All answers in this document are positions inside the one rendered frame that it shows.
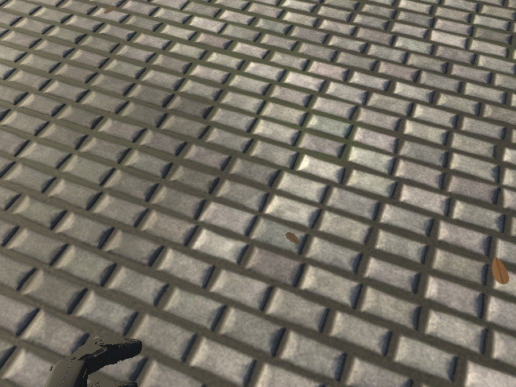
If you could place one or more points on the left robot hand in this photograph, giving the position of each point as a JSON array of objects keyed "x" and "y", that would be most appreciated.
[{"x": 73, "y": 371}]

